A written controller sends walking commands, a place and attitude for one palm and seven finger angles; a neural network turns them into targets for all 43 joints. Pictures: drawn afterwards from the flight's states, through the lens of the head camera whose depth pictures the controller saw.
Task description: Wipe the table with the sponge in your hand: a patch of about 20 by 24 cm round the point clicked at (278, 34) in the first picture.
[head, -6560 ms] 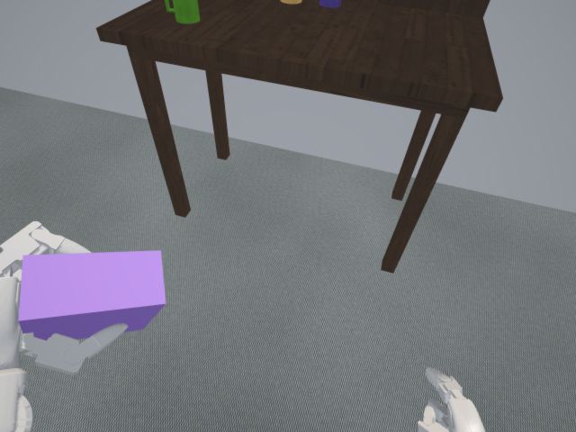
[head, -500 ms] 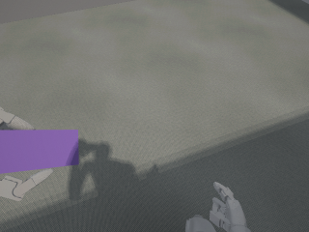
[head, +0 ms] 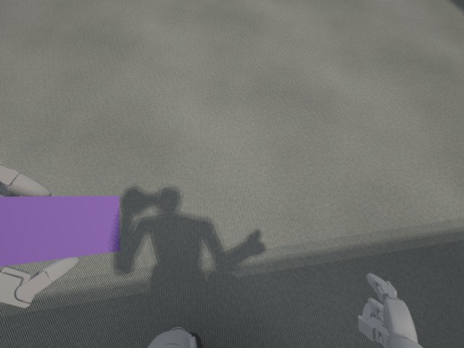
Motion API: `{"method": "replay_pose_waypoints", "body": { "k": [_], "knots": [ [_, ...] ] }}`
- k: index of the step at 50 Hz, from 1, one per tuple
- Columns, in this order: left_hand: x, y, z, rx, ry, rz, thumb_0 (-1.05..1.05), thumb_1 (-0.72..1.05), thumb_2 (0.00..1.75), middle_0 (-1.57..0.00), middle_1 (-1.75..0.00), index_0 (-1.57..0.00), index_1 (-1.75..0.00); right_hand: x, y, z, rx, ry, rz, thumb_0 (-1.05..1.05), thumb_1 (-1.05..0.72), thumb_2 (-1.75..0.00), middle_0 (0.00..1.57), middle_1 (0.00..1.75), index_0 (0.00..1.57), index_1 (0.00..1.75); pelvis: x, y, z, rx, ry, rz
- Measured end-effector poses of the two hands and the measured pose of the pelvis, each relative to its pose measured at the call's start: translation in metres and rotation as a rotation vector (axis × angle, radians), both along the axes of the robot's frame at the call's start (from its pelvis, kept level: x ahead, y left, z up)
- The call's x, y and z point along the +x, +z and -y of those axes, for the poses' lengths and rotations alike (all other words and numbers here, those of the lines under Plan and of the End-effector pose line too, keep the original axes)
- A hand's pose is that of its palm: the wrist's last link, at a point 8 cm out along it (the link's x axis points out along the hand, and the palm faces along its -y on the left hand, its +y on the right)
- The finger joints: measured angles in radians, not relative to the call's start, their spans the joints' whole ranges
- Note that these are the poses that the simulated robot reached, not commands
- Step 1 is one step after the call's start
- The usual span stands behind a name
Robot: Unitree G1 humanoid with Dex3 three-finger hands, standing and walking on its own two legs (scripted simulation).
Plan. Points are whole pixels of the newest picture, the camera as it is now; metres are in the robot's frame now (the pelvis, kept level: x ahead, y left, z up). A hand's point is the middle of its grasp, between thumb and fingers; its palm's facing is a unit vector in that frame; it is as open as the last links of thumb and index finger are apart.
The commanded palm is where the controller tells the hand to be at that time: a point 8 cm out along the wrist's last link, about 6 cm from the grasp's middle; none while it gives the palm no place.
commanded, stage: turn to face it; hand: left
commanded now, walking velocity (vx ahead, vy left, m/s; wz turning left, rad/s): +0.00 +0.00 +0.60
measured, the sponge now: (65, 228) +0.23 +0.19 +0.17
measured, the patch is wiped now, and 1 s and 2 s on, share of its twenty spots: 0.00 0.00 0.00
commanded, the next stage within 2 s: none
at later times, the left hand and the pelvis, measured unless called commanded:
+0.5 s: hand (7, 318) +0.14 +0.21 +0.17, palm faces +0.64 -0.61 -0.47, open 10.1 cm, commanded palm +0.08 +0.23 +0.19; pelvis +0.02 -0.08 +0.00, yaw +19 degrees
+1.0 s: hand out of the picture -0.02 +0.20 +0.18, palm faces +0.78 -0.45 -0.44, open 10.1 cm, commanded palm -0.09 +0.20 +0.19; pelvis -0.05 -0.12 +0.00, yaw +36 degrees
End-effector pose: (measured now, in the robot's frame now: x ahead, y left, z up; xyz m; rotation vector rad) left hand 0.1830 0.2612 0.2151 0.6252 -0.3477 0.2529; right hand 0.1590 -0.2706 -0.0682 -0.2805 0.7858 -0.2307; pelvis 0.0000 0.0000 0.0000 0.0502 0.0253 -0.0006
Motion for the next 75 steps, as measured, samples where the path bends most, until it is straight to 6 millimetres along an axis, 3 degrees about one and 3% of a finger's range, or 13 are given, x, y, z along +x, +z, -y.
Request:
{"method": "replay_pose_waypoints", "body": {
  "k": [3, 7, 14, 18, 23, 29, 34, 40, 47, 56, 64, 70, 75],
  "knots": [
    [0.005, -0.010, -0.016, -0.013, 0.033, 0.037, -0.01, -0.50, 1.02, -0.72, -1.37, -0.73, -1.37, 0.020, -0.010, -0.018, 0.018, 0.010, 0.027, 0.01, -0.91, -0.90, 0.20, 0.30, 0.19, 0.30, 0.010, -0.012, -0.006, -0.013, 0.027, 0.017],
    [0.005, -0.019, -0.030, -0.038, 0.101, 0.007, -0.01, -0.50, 1.02, -0.72, -1.37, -0.73, -1.37, 0.036, -0.013, -0.055, 0.113, 0.106, 0.004, 0.01, -0.91, -0.90, 0.20, 0.30, 0.19, 0.30, 0.014, -0.005, 0.002, -0.047, 0.090, 0.026],
    [-0.034, 0.002, -0.007, -0.051, 0.171, -0.006, -0.01, -0.50, 1.02, -0.72, -1.37, -0.73, -1.37, 0.056, -0.011, -0.085, 0.210, 0.280, 0.009, 0.01, -0.91, -0.90, 0.21, 0.30, 0.20, 0.30, 0.020, 0.005, 0.024, -0.078, 0.182, 0.014],
    [-0.059, 0.007, 0.008, -0.016, 0.269, -0.029, -0.01, -0.50, 1.02, -0.72, -1.37, -0.73, -1.37, 0.069, -0.020, -0.079, 0.234, 0.357, 0.013, 0.01, -0.90, -0.90, 0.21, 0.30, 0.20, 0.30, 0.022, 0.002, 0.046, -0.074, 0.232, 0.016],
    [-0.083, -0.012, 0.022, -0.073, 0.444, -0.061, -0.01, -0.50, 1.02, -0.72, -1.37, -0.73, -1.37, 0.085, -0.034, -0.050, 0.218, 0.414, 0.005, 0.01, -0.90, -0.90, 0.21, 0.30, 0.20, 0.30, 0.019, -0.004, 0.076, -0.049, 0.299, 0.048],
    [-0.101, -0.033, 0.039, -0.205, 0.524, -0.119, -0.01, -0.50, 1.02, -0.72, -1.37, -0.73, -1.37, 0.096, -0.015, -0.009, 0.117, 0.419, 0.003, 0.02, -0.91, -0.90, 0.21, 0.30, 0.20, 0.30, 0.015, 0.010, 0.095, 0.014, 0.373, 0.045],
    [-0.117, -0.022, 0.052, -0.171, 0.497, -0.089, -0.01, -0.50, 1.02, -0.72, -1.37, -0.73, -1.37, 0.103, 0.003, 0.007, 0.036, 0.439, 0.036, 0.02, -0.91, -0.90, 0.20, 0.30, 0.20, 0.30, 0.004, 0.014, 0.106, 0.019, 0.434, 0.026],
    [-0.166, 0.001, 0.048, -0.069, 0.522, 0.018, -0.01, -0.50, 1.02, -0.72, -1.37, -0.73, -1.37, 0.098, 0.012, -0.007, -0.008, 0.503, 0.060, 0.01, -0.91, -0.90, 0.20, 0.30, 0.19, 0.30, -0.019, 0.006, 0.106, -0.006, 0.498, 0.008],
    [-0.233, -0.017, 0.039, -0.086, 0.619, 0.045, -0.01, -0.50, 1.02, -0.72, -1.37, -0.73, -1.37, 0.059, 0.002, -0.053, 0.075, 0.616, 0.038, 0.01, -0.91, -0.90, 0.20, 0.30, 0.19, 0.30, -0.047, -0.002, 0.107, -0.026, 0.583, 0.046],
    [-0.297, -0.005, 0.087, -0.110, 0.746, 0.030, -0.01, -0.50, 1.02, -0.72, -1.37, -0.73, -1.37, 0.013, -0.009, -0.087, 0.211, 0.841, -0.049, 0.01, -0.90, -0.90, 0.21, 0.30, 0.20, 0.30, -0.066, 0.009, 0.141, -0.067, 0.717, 0.059],
    [-0.334, -0.011, 0.140, -0.101, 0.918, -0.056, -0.01, -0.50, 1.02, -0.72, -1.37, -0.73, -1.37, 0.026, -0.032, -0.060, 0.232, 0.926, -0.068, 0.01, -0.90, -0.90, 0.21, 0.30, 0.20, 0.30, -0.075, 0.000, 0.192, -0.034, 0.809, 0.066],
    [-0.363, -0.023, 0.171, -0.193, 1.006, -0.089, -0.01, -0.50, 1.02, -0.72, -1.37, -0.73, -1.37, 0.041, -0.017, -0.021, 0.128, 0.924, -0.061, 0.02, -0.91, -0.90, 0.21, 0.30, 0.20, 0.30, -0.079, 0.013, 0.215, 0.025, 0.884, 0.048],
    [-0.388, -0.020, 0.190, -0.183, 1.047, -0.051, -0.01, -0.50, 1.02, -0.72, -1.37, -0.73, -1.37, 0.051, -0.003, -0.007, 0.039, 0.957, -0.012, 0.02, -0.91, -0.90, 0.20, 0.30, 0.20, 0.30, -0.089, 0.016, 0.231, 0.030, 0.953, 0.031]
  ]
}}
